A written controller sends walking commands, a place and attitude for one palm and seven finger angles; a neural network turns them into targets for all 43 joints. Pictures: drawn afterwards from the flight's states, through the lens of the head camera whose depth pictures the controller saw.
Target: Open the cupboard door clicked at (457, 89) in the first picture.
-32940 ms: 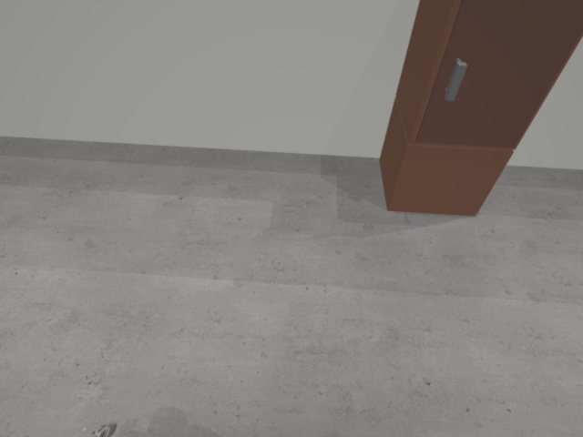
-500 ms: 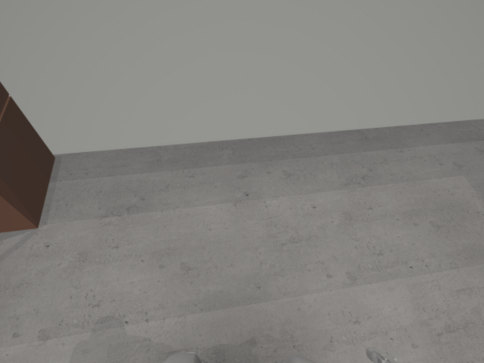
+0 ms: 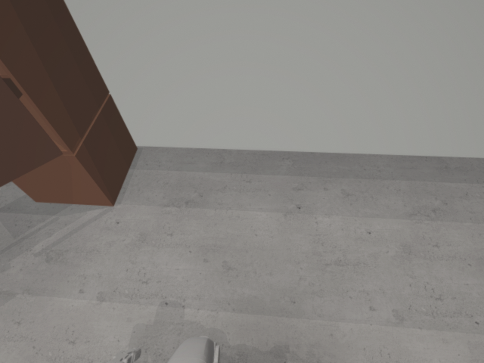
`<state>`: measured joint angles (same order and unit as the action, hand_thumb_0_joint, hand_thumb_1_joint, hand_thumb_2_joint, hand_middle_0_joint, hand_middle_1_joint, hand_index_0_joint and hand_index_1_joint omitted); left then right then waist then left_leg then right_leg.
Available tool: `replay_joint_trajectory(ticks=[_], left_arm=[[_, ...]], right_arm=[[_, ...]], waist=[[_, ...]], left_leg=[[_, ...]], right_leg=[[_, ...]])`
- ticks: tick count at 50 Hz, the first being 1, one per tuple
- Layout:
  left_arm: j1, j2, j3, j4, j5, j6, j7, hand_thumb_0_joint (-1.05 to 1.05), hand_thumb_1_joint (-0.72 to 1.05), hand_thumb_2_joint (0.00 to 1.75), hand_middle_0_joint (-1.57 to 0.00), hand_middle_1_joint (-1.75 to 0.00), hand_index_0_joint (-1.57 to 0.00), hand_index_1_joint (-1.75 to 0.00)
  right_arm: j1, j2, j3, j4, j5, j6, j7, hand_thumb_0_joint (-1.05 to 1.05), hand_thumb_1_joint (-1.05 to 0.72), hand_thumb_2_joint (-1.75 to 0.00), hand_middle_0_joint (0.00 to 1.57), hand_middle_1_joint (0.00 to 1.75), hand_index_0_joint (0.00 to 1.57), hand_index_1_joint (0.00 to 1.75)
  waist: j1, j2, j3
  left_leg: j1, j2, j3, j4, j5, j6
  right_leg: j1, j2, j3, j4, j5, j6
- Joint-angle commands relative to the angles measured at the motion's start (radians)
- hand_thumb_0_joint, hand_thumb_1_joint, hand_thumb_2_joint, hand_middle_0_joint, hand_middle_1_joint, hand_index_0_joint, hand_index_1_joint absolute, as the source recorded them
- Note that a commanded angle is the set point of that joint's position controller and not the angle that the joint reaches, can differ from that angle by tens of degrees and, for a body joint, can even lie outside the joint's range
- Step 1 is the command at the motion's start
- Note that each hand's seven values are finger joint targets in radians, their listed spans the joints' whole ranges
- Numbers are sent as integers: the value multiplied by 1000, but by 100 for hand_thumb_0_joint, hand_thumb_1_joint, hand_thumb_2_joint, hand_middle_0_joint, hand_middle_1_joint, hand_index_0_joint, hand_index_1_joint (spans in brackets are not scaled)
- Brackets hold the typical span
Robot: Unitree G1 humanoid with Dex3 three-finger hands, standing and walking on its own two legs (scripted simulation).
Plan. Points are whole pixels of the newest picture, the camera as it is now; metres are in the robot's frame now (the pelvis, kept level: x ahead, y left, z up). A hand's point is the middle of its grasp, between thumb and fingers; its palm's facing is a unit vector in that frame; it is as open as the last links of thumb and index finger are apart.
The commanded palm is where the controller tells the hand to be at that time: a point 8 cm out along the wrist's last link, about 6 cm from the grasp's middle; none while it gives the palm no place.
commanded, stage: turn to face it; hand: left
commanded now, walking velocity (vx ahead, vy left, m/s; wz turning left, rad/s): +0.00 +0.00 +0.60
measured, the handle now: out of the picture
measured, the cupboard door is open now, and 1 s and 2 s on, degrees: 46 46 46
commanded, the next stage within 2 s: take the last steps up to it in 1.10 s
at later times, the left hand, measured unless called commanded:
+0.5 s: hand out of the picture +0.03 +0.25 -0.16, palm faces +0.32 -0.91 -0.27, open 7.4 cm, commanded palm none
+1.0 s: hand out of the picture -0.06 +0.16 -0.18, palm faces +0.60 -0.76 -0.23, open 7.3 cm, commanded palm none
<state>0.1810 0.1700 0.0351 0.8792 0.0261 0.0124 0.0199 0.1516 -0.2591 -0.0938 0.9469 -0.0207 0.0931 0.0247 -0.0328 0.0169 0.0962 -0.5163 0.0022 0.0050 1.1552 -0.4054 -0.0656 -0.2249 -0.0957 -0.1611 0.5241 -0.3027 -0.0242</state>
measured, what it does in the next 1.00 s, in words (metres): steps on the spot, turning left: left foot, then right foot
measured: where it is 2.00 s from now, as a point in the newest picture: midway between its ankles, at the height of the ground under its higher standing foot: outside the picture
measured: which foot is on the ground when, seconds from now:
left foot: up 0.00-0.22, down 0.24-0.60, up 0.62-1.00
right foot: down 0.00-0.22, up 0.24-0.60, down 0.62-1.00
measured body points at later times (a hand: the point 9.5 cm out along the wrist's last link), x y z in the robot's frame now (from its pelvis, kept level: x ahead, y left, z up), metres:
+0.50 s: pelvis +0.01 +0.01 +0.00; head +0.06 +0.03 +0.44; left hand +0.01 +0.29 -0.14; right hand +0.17 -0.20 -0.14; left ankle -0.03 +0.13 -0.74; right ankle +0.04 -0.14 -0.69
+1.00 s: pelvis +0.02 -0.02 -0.01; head +0.06 +0.02 +0.44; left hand -0.09 +0.20 -0.16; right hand +0.26 -0.17 -0.15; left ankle -0.05 +0.07 -0.73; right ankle +0.06 -0.13 -0.74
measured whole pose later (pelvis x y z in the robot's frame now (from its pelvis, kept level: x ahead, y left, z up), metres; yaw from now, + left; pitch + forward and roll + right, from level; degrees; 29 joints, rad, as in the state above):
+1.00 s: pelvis +0.02 -0.02 -0.01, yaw +36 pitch +0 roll +1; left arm 0.25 0.21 0.06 0.93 0.03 0.00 0.01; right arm 0.08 -0.23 -0.06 0.95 -0.01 0.07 0.02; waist 0.02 -0.04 0.11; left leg -0.31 0.01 0.08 0.66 -0.38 -0.04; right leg -0.22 -0.15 -0.27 0.59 -0.36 0.01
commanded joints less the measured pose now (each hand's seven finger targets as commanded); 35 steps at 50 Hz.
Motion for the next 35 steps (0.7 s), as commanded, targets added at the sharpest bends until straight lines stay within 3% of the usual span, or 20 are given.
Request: replay_joint_trajectory(ticks=[1,6,9,10,11,12,13,15,17,19,25,26,28,29,30,31,32,33,34,35], left_arm=[[70,211,58,-52,-2,-27,15,0,90,90,-20,-30,-20,-30],[110,248,78,-26,5,-24,11,0,90,90,-20,-30,-20,-30],[87,256,84,-22,-3,-21,2,0,90,90,-20,-30,-20,-30],[69,248,84,-30,-11,-17,-2,0,90,90,-20,-30,-20,-30],[56,183,73,-70,-17,-11,-11,0,90,90,-20,-30,-20,-30],[-31,155,49,-116,-9,-2,-6,0,90,90,-20,-30,-20,-30],[-82,165,49,-120,-4,10,4,0,90,90,-20,-30,-20,-30],[-71,164,57,-78,-9,12,-2,0,90,90,-20,-30,-20,-30],[-22,166,59,-48,-7,18,-11,0,90,90,-20,-30,-20,-30],[-6,160,57,-44,-10,18,-12,0,90,90,-20,-30,-20,-30],[-33,146,49,-74,-15,10,-10,0,90,90,-20,-30,-20,-30],[-12,145,49,-73,-17,7,-9,0,90,90,-20,-30,-20,-30],[50,159,54,-60,-17,-4,-7,0,90,90,-20,-30,-20,-30],[108,186,64,-50,-15,-14,-2,0,90,90,-20,-30,-20,-30],[150,280,84,-43,3,-25,8,0,90,90,-20,-30,-20,-30],[137,322,78,-51,4,-21,10,0,90,90,-20,-30,-20,-30],[108,276,72,-53,-1,-28,16,0,90,90,-20,-30,-20,-30],[46,246,66,-66,-5,-21,20,0,90,90,-20,-30,-20,-30],[1,207,53,-74,-6,-20,18,0,90,90,-20,-30,-20,-30],[-8,189,47,-78,-6,-24,16,0,90,90,-20,-30,-20,-30]], right_arm=[[-88,-34,4,-95,6,-31,9,0,-90,-90,20,30,20,30],[-112,-25,15,-111,12,-48,7,0,-90,-90,20,30,20,30],[-34,-53,8,-99,9,-58,3,0,-90,-90,20,30,20,30],[27,-97,-5,-85,4,-65,2,0,-90,-90,20,30,20,30],[94,-218,-36,-81,-7,-72,-3,0,-90,-90,20,30,20,30],[160,-270,-43,-60,-4,-62,-12,0,-90,-90,20,30,20,30],[166,-243,-36,-51,-4,-64,-24,0,-90,-90,20,30,20,30],[60,-200,-22,-82,-7,-70,-41,0,-90,-90,20,30,20,30],[4,-176,-8,-97,-5,-77,-41,0,-90,-90,20,30,20,30],[-1,-175,-8,-97,-5,-80,-38,0,-90,-90,20,30,20,30],[-1,-182,-20,-94,-9,-69,-31,0,-90,-90,20,30,20,30],[-16,-184,-23,-99,-8,-65,-31,0,-90,-90,20,30,20,30],[-45,-172,-26,-108,-1,-61,-31,0,-90,-90,20,30,20,30],[-56,-149,-23,-118,5,-62,-29,0,-90,-90,20,30,20,30],[-38,-78,-14,-134,15,-63,-22,0,-90,-90,20,30,20,30],[-60,-76,-15,-154,9,-64,-19,0,-90,-90,20,30,20,30],[-57,-103,-20,-134,3,-54,-20,0,-90,-90,20,30,20,30],[-41,-98,-24,-120,5,-45,-17,0,-90,-90,20,30,20,30],[-50,-86,-17,-99,2,-39,-8,0,-90,-90,20,30,20,30],[-42,-65,-11,-91,1,-34,-1,0,-90,-90,20,30,20,30]], waist=[[64,-178,-114],[85,-215,-141],[35,-188,-176],[-8,-105,-201],[-47,203,-238],[-79,260,-204],[-75,201,-197],[-28,191,-137],[15,143,-131],[26,114,-145],[14,149,-137],[23,172,-142],[56,146,-153],[89,76,-169],[101,-201,-204],[103,-298,-178],[87,-324,-155],[53,-282,-128],[35,-220,-78],[22,-194,-78]], left_leg=[[-25,20,46,-169,-38,-14],[74,7,98,-402,-67,10],[252,-7,116,-625,93,33],[417,38,67,-723,255,61],[597,306,-301,-755,587,192],[550,442,-414,-781,789,311],[507,411,-393,-775,728,311],[407,316,-298,-787,661,269],[379,242,-207,-791,648,224],[371,224,-190,-792,610,218],[321,199,-261,-757,552,217],[297,195,-281,-742,546,214],[214,160,-289,-684,499,182],[120,111,-264,-606,373,139],[-72,-28,-112,-388,40,55],[-100,-73,-50,-132,-248,26],[-89,-21,-102,25,-220,33],[-94,2,-92,105,-153,25],[-93,22,-72,137,-73,15],[-80,20,-52,125,-28,7]], right_leg=[[180,-245,96,-147,504,-81],[216,-291,74,-73,618,-94],[142,-273,2,47,555,-32],[17,-251,-35,177,462,15],[-277,-103,-68,411,-75,93],[-384,-42,35,544,-390,98],[-397,-50,117,607,-348,96],[-394,-44,161,651,-218,105],[-350,-26,155,633,-127,110],[-308,-11,151,570,-112,112],[-173,56,114,280,-139,107],[-124,70,108,223,-127,102],[26,89,97,45,-1,94],[168,35,139,-109,89,84],[320,-227,396,-221,168,6],[218,-416,515,-231,330,-109],[126,-396,500,-226,338,-140],[102,-350,427,-210,327,-133],[71,-279,298,-186,363,-109],[58,-237,218,-173,404,-83]])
